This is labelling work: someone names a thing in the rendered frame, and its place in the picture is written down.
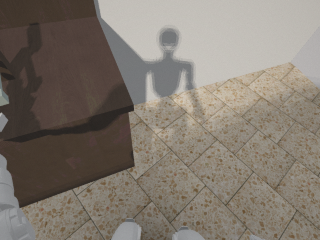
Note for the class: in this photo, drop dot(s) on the left robot thigh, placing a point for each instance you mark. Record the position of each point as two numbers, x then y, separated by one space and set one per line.
127 231

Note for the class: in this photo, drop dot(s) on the robot left forearm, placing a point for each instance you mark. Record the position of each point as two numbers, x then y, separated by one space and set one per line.
7 198

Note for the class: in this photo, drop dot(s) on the counter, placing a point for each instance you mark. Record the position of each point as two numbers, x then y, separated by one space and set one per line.
68 112

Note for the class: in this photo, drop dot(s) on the left robot upper arm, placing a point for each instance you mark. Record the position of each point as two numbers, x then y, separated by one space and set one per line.
15 226

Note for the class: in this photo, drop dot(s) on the robot right shin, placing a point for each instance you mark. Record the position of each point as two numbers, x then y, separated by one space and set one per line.
183 228

